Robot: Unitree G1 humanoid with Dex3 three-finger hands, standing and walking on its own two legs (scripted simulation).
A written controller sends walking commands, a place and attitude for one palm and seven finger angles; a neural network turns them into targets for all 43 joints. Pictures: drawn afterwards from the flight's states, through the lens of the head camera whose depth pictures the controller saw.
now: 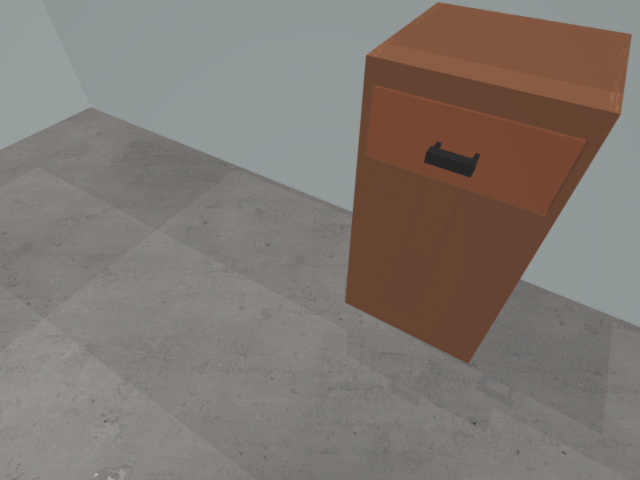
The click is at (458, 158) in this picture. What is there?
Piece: drawer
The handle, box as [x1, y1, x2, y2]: [424, 142, 479, 177]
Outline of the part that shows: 427,150 424,162 470,177 479,156 479,154 475,153 472,158 469,158 440,149 440,142 437,142 433,147 430,146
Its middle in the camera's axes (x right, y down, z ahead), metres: +0.28 -0.18 +0.83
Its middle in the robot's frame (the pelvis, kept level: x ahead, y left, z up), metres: +0.75 -0.25 +0.00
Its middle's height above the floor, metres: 0.77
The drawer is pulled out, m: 0.00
